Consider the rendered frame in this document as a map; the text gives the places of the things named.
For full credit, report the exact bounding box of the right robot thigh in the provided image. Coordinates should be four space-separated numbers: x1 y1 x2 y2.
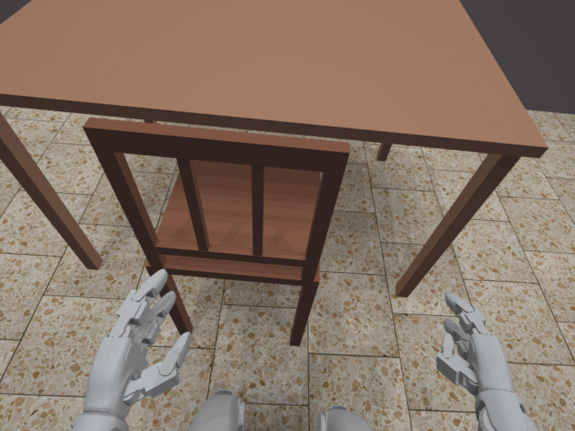
316 409 374 431

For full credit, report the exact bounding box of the chair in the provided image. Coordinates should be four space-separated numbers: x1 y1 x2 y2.
83 118 349 346

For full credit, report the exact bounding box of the right robot hand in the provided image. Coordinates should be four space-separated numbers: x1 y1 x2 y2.
437 292 514 399

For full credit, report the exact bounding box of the table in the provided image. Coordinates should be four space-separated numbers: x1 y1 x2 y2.
0 0 549 297

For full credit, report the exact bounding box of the left robot hand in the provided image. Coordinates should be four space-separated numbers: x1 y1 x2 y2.
84 268 191 419

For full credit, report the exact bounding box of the robot right forearm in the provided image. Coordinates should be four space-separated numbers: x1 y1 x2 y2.
474 390 537 431

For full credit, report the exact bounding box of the left robot thigh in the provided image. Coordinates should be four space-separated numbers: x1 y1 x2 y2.
188 394 245 431

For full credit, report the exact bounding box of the robot thigh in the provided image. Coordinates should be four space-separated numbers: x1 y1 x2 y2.
188 394 245 431
316 409 374 431

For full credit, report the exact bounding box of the robot left forearm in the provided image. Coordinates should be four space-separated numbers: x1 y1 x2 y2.
71 411 129 431

